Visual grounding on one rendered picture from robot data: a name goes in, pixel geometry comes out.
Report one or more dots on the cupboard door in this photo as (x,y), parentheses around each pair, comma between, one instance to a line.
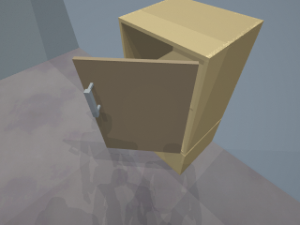
(144,103)

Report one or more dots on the handle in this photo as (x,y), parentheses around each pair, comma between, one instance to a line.
(94,108)

